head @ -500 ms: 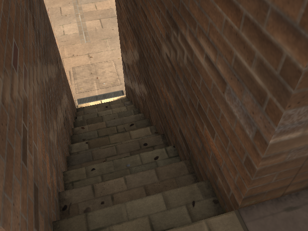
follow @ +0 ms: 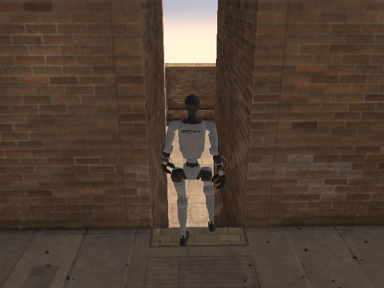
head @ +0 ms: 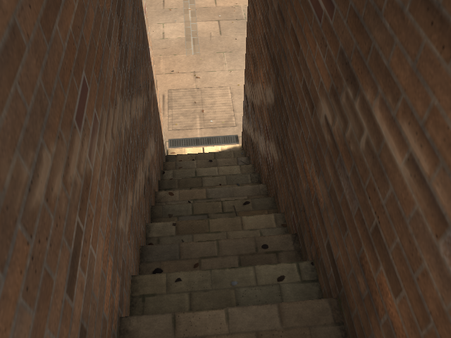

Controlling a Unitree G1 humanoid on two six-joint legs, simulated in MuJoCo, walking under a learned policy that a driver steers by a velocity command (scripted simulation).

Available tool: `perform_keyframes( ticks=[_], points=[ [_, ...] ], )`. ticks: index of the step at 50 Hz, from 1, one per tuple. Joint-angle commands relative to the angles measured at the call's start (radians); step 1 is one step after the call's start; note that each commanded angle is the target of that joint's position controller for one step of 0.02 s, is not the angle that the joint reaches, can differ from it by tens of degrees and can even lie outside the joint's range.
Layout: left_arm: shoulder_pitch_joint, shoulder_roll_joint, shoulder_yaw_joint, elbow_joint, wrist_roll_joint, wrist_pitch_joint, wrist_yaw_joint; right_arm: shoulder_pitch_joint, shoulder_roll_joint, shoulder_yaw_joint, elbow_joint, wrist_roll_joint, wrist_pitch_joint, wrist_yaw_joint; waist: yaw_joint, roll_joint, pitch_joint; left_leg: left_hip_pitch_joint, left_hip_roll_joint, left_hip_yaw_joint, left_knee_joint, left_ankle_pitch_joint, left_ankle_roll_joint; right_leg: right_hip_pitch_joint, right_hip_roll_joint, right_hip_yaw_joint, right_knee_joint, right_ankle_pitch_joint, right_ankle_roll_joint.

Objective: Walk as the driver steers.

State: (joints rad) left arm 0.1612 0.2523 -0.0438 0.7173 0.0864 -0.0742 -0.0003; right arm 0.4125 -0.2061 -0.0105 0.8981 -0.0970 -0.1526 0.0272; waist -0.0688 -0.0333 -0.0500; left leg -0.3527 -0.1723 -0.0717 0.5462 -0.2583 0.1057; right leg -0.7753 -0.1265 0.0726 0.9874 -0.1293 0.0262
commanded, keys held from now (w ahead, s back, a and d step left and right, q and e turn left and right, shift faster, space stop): w+q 0.28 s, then w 0.72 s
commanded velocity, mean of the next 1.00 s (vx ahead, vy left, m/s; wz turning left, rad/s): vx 0.50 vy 0.00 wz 0.30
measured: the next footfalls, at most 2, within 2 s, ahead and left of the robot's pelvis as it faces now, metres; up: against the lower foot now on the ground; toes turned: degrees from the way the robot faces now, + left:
right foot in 0.14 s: +0.14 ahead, -0.14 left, +0.00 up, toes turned +6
left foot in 0.48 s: +0.36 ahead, +0.07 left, -0.19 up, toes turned +18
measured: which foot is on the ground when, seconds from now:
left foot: down 0.00-0.16, up 0.18-0.46, down 0.48-0.96, up 0.98-1.00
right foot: up 0.00-0.12, down 0.14-0.48, up 0.50-0.92, down 0.94-1.00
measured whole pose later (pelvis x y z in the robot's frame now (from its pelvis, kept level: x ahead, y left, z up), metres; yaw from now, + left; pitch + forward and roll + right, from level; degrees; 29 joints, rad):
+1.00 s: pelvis +0.55 -0.01 -0.36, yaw +15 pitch +2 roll +4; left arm 0.25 0.29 -0.01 0.96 0.04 -0.09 -0.07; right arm 0.49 -0.21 0.02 0.96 -0.09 -0.08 0.12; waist -0.07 -0.05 -0.03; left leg -0.49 -0.07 0.00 1.81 -0.79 0.04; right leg -0.33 -0.05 0.00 0.52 -0.15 -0.04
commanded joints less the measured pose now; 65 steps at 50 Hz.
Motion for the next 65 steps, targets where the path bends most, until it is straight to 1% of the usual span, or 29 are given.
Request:
perform_keyframes(
  ticks=[1, 5, 7, 8, 9, 10, 13, 15, 18, 20, 22, 24, 25, 27, 28, 29, 31, 33, 35, 45, 48, 49, 50, 52, 54, 56, 60, 62, 65],
  points=[
    [0.121, 0.016, -0.010, -0.003, 0.029, 0.001, -0.056, -0.123, -0.153, -0.016, -0.146, -0.016, -0.022, 0.001, 0.098, 0.047, -0.043, -0.448, 0.146, -0.124, -0.030, 0.069, 0.140, 0.448, 0.068, -0.100, 0.163, 0.227, 0.008],
    [0.019, 0.074, 0.004, -0.066, 0.035, -0.036, -0.014, 0.023, -0.149, -0.011, -0.142, -0.002, -0.027, 0.005, 0.016, 0.135, -0.030, 0.081, 0.251, -0.421, 0.335, 0.368, 0.181, -0.003, 0.117, -0.039, 0.110, -0.264, 0.000],
    [0.329, 0.062, 0.008, 0.046, -0.002, -0.050, 0.001, -0.178, -0.216, -0.035, -0.204, 0.005, -0.028, 0.029, 0.182, 0.013, -0.074, -0.211, 0.157, -0.354, 0.601, 0.617, 0.147, 0.442, 0.202, -0.092, -0.082, -0.250, -0.039],
    [0.578, 0.120, 0.022, 0.125, -0.044, -0.077, 0.026, -0.240, -0.150, -0.018, -0.231, -0.016, -0.032, 0.068, 0.299, -0.101, -0.143, -0.552, 0.078, -0.235, 0.872, 0.576, 0.098, 0.861, 0.153, -0.051, -0.129, 0.025, -0.134],
    [0.520, 0.180, 0.020, 0.120, -0.085, -0.095, 0.021, -0.052, 0.071, 0.037, -0.217, 0.001, -0.029, 0.108, 0.159, -0.307, -0.229, -0.901, -0.008, -0.091, 1.219, -0.362, 0.004, 1.103, -0.185, 0.459, -0.254, 0.494, -0.458],
    [0.438, 0.157, 0.035, 0.081, -0.056, -0.102, 0.030, -0.208, -0.034, 0.019, -0.268, -0.014, -0.015, 0.114, 0.217, 0.017, -0.022, -1.120, 0.095, -0.092, 1.278, -0.336, -0.034, 0.919, -0.282, 0.648, -0.313, 0.344, -0.468],
    [0.144, -0.089, -0.034, 0.046, -0.033, -0.079, 0.019, -0.261, -0.094, -0.003, -0.261, -0.039, 0.065, 0.062, 0.111, 0.099, 0.046, -0.899, 0.277, -0.103, 1.055, -0.055, -0.102, 0.438, -0.230, 0.432, -0.286, 0.047, -0.382],
    [0.012, -0.039, -0.027, 0.016, -0.014, -0.078, 0.047, -0.154, -0.036, 0.019, -0.251, -0.080, 0.078, 0.071, 0.011, 0.043, 0.062, -0.479, 0.283, 0.008, 0.883, 0.046, -0.080, 0.014, -0.105, 0.220, -0.286, -0.052, -0.339],
    [0.205, 0.005, -0.013, 0.017, -0.049, -0.103, 0.103, -0.237, -0.051, 0.023, -0.224, -0.073, 0.059, 0.109, 0.158, 0.102, 0.034, -0.262, 0.236, 0.166, 0.343, 0.773, -0.085, 0.014, 0.152, -0.127, -0.004, -0.448, -0.188],
    [0.268, 0.148, 0.025, 0.053, -0.055, -0.089, 0.056, -0.257, -0.013, 0.028, -0.256, -0.021, 0.078, 0.114, 0.116, 0.009, 0.061, 0.231, 0.124, 0.304, 0.368, 0.669, -0.131, -0.270, 0.135, -0.142, -0.021, -0.645, -0.183],
    [0.163, 0.225, 0.034, 0.025, -0.052, -0.071, -0.001, -0.132, -0.090, 0.001, -0.269, -0.037, 0.103, 0.096, -0.018, 0.026, 0.125, 0.233, 0.188, 0.216, 0.208, 0.484, -0.086, -0.094, -0.023, 0.081, 0.083, -0.518, -0.201],
    [0.268, 0.197, 0.041, 0.107, -0.024, -0.048, -0.059, 0.126, -0.185, -0.042, -0.165, -0.025, 0.092, 0.049, -0.086, 0.204, 0.090, 0.396, 0.227, 0.152, -0.280, 0.578, 0.019, 0.214, 0.059, 0.018, 0.588, -0.261, -0.067],
    [0.422, 0.072, 0.014, 0.155, 0.001, -0.039, -0.094, 0.232, -0.225, -0.049, -0.128, -0.037, 0.093, 0.037, 0.001, 0.233, -0.117, 0.671, 0.349, -0.017, 0.023, 0.970, 0.205, 0.072, 0.120, 0.001, 0.969, -0.555, -0.027],
    [0.334, 0.031, -0.004, 0.034, -0.042, -0.043, -0.111, 0.358, -0.223, -0.058, -0.101, -0.015, 0.079, 0.049, -0.044, 0.121, -0.274, 0.986, 0.530, -0.354, 0.197, 1.302, 0.350, -0.519, 0.143, 0.039, 1.143, -0.541, 0.028],
    [0.193, 0.058, 0.000, -0.021, -0.063, -0.043, -0.087, 0.291, -0.240, -0.061, -0.086, 0.003, 0.061, 0.050, -0.037, 0.040, -0.157, 0.871, 0.559, -0.393, 0.133, 0.970, 0.311, -0.672, 0.106, 0.043, 1.091, -0.445, 0.055],
    [0.117, 0.063, -0.001, -0.047, -0.050, -0.052, -0.049, 0.152, -0.091, -0.010, -0.106, -0.001, 0.033, 0.035, 0.023, -0.081, -0.119, 0.652, 0.521, -0.354, 0.142, 0.672, 0.220, -0.680, 0.016, 0.126, 0.665, -0.153, 0.076],
    [0.173, 0.092, 0.012, 0.070, -0.026, -0.037, -0.038, -0.097, -0.005, 0.025, -0.130, 0.005, 0.032, 0.039, 0.117, -0.094, 0.055, -0.100, 0.489, -0.252, -0.005, 0.509, 0.268, -0.280, -0.077, 0.108, 0.308, 0.039, 0.050],
    [0.303, 0.018, 0.002, 0.175, 0.026, 0.015, -0.080, -0.010, -0.140, -0.004, -0.074, 0.002, 0.018, 0.043, 0.175, 0.085, 0.014, -0.344, 0.359, -0.165, -0.008, 0.442, 0.274, 0.042, -0.012, 0.011, 0.376, 0.269, 0.017],
    [0.159, 0.052, 0.007, 0.142, 0.031, 0.019, -0.091, 0.052, -0.075, 0.012, -0.041, 0.022, -0.003, 0.009, 0.083, 0.000, -0.003, -0.107, 0.358, -0.189, 0.109, 0.327, 0.209, -0.185, -0.040, 0.112, 0.113, 0.434, 0.002],
    [-0.054, 0.097, 0.012, 0.152, -0.015, 0.020, -0.066, 0.147, -0.133, 0.022, 0.027, 0.013, 0.039, 0.016, -0.009, 0.059, 0.140, -0.018, 0.330, -0.239, 0.467, -0.042, 0.128, 0.150, 0.045, -0.019, -0.392, 0.320, 0.007],
    [0.573, 0.239, 0.094, 0.392, -0.058, -0.018, -0.051, 0.084, -0.193, -0.016, 0.047, -0.011, 0.069, 0.089, 0.198, -0.109, 0.041, -0.196, 0.159, -0.068, 1.200, 0.121, -0.004, 0.848, 0.039, -0.068, -0.664, 0.587, -0.103],
    [0.575, 0.315, 0.106, 0.357, -0.080, -0.019, -0.062, 0.254, -0.031, 0.000, 0.055, -0.003, 0.070, 0.135, 0.105, -0.372, -0.205, -0.620, 0.041, 0.071, 1.595, -0.495, -0.087, 1.333, -0.143, 0.068, -0.295, 1.217, -0.323],
    [0.576, 0.290, 0.119, 0.331, -0.044, -0.024, -0.066, 0.067, -0.087, 0.004, -0.029, 0.026, 0.075, 0.139, 0.193, -0.208, -0.180, -0.935, 0.057, 0.114, 1.772, -0.544, -0.090, 1.397, -0.167, 0.164, -0.299, 1.098, -0.355],
    [0.411, 0.154, 0.091, 0.296, -0.010, -0.021, -0.066, -0.022, -0.014, 0.025, -0.117, 0.034, 0.083, 0.106, 0.124, 0.007, -0.068, -1.057, 0.163, -0.010, 1.616, -0.317, -0.041, 1.065, -0.236, 0.227, -0.365, 0.547, -0.313],
    [0.258, 0.011, 0.053, 0.276, -0.009, -0.015, -0.049, -0.019, 0.049, 0.044, -0.140, 0.004, 0.095, 0.090, 0.020, 0.033, 0.144, -0.958, 0.296, -0.092, 1.440, 0.004, 0.000, 0.495, -0.247, 0.318, -0.512, 0.097, -0.343],
    [0.078, -0.084, 0.026, 0.197, -0.047, -0.064, -0.021, 0.056, 0.039, 0.033, -0.073, -0.013, 0.103, 0.103, -0.025, 0.109, 0.131, -0.510, 0.320, 0.000, 0.803, 0.465, 0.004, 0.038, -0.050, 0.079, -0.592, -0.070, -0.325],
    [0.081, 0.162, 0.071, 0.204, -0.035, -0.088, -0.027, 0.110, -0.019, 0.014, -0.056, -0.017, 0.100, 0.120, -0.049, 0.021, 0.108, -0.048, 0.212, 0.156, 0.860, 0.371, -0.059, -0.178, 0.028, 0.027, -0.386, -0.087, -0.280],
    [0.208, 0.118, 0.056, 0.235, -0.037, -0.081, 0.006, -0.157, -0.072, 0.014, -0.160, -0.032, 0.081, 0.086, 0.113, 0.013, 0.073, -0.697, 0.312, -0.043, 0.613, 0.343, -0.110, 0.544, -0.106, 0.247, -0.170, 0.041, -0.314],
    [0.544, 0.071, 0.071, 0.326, -0.016, -0.047, 0.059, -0.418, -0.006, 0.033, -0.266, 0.022, 0.061, 0.055, 0.284, -0.009, 0.077, -1.120, 0.320, -0.077, 0.490, 0.131, -0.139, 1.040, -0.183, 0.483, -0.064, 0.221, -0.318]
  ],
)
Over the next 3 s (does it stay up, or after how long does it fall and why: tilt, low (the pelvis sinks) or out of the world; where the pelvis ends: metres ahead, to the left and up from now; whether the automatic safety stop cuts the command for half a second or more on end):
stays up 1.33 -0.16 -0.97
